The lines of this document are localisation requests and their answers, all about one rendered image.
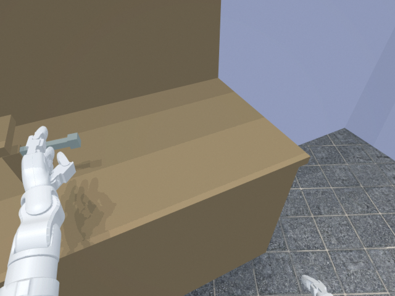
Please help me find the counter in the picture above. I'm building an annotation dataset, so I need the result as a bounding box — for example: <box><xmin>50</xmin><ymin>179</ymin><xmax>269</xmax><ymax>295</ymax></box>
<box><xmin>0</xmin><ymin>0</ymin><xmax>310</xmax><ymax>296</ymax></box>

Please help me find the tap lever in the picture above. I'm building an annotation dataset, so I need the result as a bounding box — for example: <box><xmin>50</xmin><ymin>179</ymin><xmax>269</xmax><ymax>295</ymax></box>
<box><xmin>20</xmin><ymin>133</ymin><xmax>81</xmax><ymax>156</ymax></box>

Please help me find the robot left hand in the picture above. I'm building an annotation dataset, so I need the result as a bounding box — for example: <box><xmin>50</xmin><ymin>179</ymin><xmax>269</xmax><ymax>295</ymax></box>
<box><xmin>22</xmin><ymin>126</ymin><xmax>76</xmax><ymax>192</ymax></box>

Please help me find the left robot forearm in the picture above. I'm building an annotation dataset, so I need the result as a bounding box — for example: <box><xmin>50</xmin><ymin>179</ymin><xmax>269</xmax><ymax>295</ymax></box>
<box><xmin>0</xmin><ymin>186</ymin><xmax>65</xmax><ymax>296</ymax></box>

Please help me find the robot right hand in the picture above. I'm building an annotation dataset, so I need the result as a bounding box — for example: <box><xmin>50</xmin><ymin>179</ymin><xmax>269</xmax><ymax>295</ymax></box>
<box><xmin>301</xmin><ymin>275</ymin><xmax>333</xmax><ymax>296</ymax></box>

